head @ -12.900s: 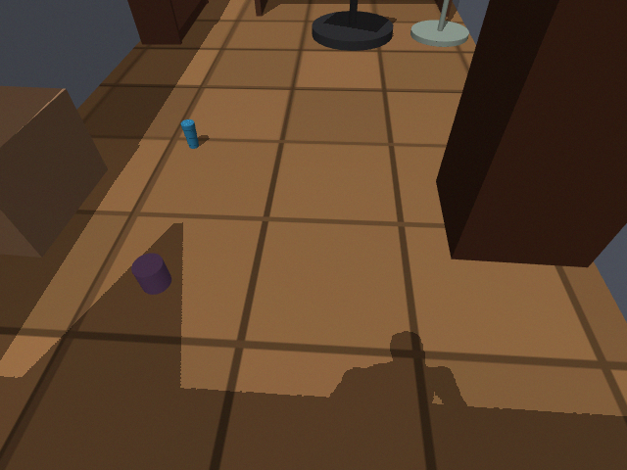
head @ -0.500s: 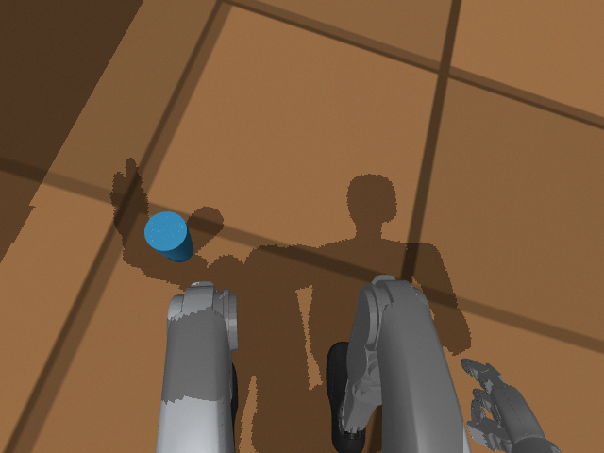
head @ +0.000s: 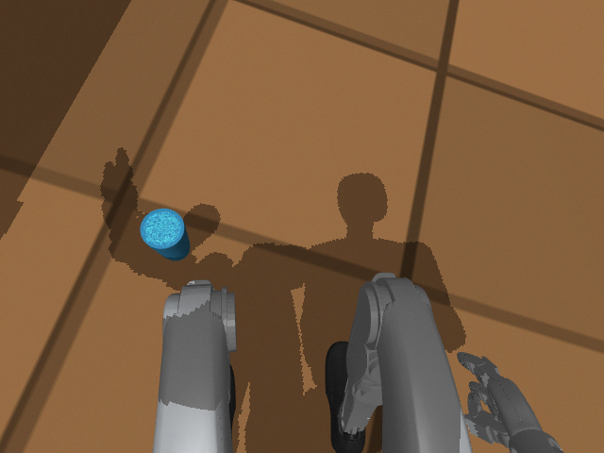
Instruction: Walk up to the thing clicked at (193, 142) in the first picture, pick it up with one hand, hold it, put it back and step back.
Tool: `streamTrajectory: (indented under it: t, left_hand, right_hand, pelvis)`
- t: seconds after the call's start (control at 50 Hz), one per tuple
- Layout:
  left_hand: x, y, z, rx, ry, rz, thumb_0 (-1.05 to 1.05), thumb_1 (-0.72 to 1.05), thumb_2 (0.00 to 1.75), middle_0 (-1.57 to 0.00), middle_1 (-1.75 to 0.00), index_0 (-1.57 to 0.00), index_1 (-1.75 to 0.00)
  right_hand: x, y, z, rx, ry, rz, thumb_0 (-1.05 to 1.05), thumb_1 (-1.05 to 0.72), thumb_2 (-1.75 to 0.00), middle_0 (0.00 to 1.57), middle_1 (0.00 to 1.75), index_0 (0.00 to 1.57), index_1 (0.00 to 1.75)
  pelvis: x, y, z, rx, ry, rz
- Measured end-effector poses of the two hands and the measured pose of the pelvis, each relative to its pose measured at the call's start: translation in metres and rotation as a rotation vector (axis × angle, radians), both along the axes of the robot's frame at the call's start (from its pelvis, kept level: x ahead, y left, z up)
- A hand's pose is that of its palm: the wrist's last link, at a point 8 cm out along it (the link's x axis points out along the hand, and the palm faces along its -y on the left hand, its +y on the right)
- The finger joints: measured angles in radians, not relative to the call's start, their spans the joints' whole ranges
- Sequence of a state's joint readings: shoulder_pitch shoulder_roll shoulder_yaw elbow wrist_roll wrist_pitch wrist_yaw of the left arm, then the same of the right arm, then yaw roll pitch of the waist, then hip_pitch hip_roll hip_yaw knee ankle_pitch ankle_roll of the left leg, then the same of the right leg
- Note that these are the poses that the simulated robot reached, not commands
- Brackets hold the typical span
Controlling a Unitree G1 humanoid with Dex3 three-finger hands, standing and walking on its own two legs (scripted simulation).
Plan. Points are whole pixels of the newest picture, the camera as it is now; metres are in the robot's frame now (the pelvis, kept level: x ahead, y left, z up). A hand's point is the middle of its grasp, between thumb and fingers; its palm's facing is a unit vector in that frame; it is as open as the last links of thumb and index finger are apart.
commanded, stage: approach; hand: left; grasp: from the side
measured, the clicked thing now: (170, 239) +0.43 +0.22 -0.30
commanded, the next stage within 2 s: close in in 0.48 s
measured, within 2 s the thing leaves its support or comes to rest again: neither
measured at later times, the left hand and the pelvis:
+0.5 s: hand (74, 247) +0.39 +0.34 -0.19, palm faces +0.11 -0.99 +0.03, open 17.5 cm; pelvis -0.01 +0.00 -0.07, yaw -5 degrees
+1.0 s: hand (145, 248) +0.40 +0.25 -0.24, palm faces +0.11 -0.99 +0.00, open 17.7 cm; pelvis -0.03 +0.01 -0.09, yaw -8 degrees
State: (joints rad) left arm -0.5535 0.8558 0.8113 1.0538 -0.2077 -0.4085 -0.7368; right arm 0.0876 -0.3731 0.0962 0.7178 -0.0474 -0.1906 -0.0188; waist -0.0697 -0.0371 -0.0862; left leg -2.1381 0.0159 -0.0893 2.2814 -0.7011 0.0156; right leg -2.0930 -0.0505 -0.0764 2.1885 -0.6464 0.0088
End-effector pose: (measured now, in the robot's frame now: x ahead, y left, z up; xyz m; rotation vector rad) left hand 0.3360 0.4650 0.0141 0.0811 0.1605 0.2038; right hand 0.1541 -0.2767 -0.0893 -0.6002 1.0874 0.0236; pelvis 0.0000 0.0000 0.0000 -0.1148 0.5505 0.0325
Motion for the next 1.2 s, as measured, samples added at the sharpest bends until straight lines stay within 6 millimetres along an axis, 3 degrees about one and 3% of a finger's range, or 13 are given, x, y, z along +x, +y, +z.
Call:
streamTrajectory:
  t: [0.08, 0.16, 0.4, 0.54, 0.76, 0.86, 1.02, 1.2]
  left_hand:
    - [0.001, -0.001, -0.008, -0.015, -0.015, 0.004, -0.02, -0.56, 0.06, -0.07, -0.06, -0.04, -0.08]
    - [0.0, -0.007, -0.032, -0.043, -0.042, 0.01, -0.02, -0.57, 0.05, -0.07, -0.07, -0.04, -0.08]
    - [0.015, -0.059, -0.168, -0.131, -0.039, -0.049, -0.02, -0.54, 0.05, -0.07, -0.08, -0.04, -0.09]
    - [0.026, -0.085, -0.214, -0.12, -0.044, -0.103, -0.02, -0.55, 0.07, -0.07, -0.09, -0.03, -0.1]
    - [0.036, -0.147, -0.256, -0.159, -0.051, -0.119, -0.02, -0.6, 0.04, -0.07, -0.09, -0.05, -0.09]
    - [0.039, -0.157, -0.258, -0.147, -0.117, -0.045, -0.02, -0.6, 0.02, -0.07, -0.09, -0.06, -0.09]
    - [0.036, -0.166, -0.256, -0.08, -0.108, -0.103, -0.02, -0.61, 0.01, -0.07, -0.08, -0.06, -0.07]
    - [0.04, -0.185, -0.264, -0.118, -0.12, -0.074, -0.02, -0.61, 0.02, -0.07, -0.08, -0.06, -0.06]
  right_hand:
    - [-0.002, -0.001, -0.002, -0.001, 0.0, 0.006, 0.0, -0.92, -0.91, 0.2, 0.3, 0.2, 0.3]
    - [-0.004, -0.001, -0.007, -0.005, 0.003, 0.037, 0.0, -0.92, -0.91, 0.2, 0.3, 0.2, 0.3]
    - [0.002, 0.004, -0.023, -0.104, 0.036, 0.18, 0.0, -0.91, -0.9, 0.2, 0.31, 0.21, 0.3]
    - [0.001, 0.012, -0.027, -0.166, 0.103, 0.247, 0.0, -0.92, -0.91, 0.2, 0.31, 0.21, 0.3]
    - [0.0, 0.026, -0.03, -0.19, 0.137, 0.332, 0.0, -0.94, -0.91, 0.2, 0.31, 0.21, 0.3]
    - [-0.009, 0.027, -0.03, -0.208, 0.156, 0.358, 0.0, -0.94, -0.91, 0.2, 0.31, 0.21, 0.3]
    - [-0.038, 0.024, -0.028, -0.221, 0.199, 0.339, 0.0, -0.94, -0.9, 0.2, 0.3, 0.21, 0.3]
    - [-0.063, 0.026, -0.017, -0.25, 0.246, 0.334, 0.0, -0.93, -0.9, 0.2, 0.3, 0.21, 0.3]
  pelvis:
    - [-0.001, 0.0, -0.004, -0.001, -0.006, -0.003]
    - [-0.003, -0.002, -0.013, -0.004, -0.022, -0.01]
    - [-0.01, 0.0, -0.059, -0.051, -0.132, -0.046]
    - [-0.009, 0.006, -0.072, -0.09, -0.182, -0.058]
    - [-0.012, 0.01, -0.085, -0.138, -0.262, -0.074]
    - [-0.019, 0.009, -0.091, -0.149, -0.309, -0.082]
    - [-0.027, 0.012, -0.095, -0.168, -0.347, -0.091]
    - [-0.03, 0.015, -0.096, -0.187, -0.369, -0.1]
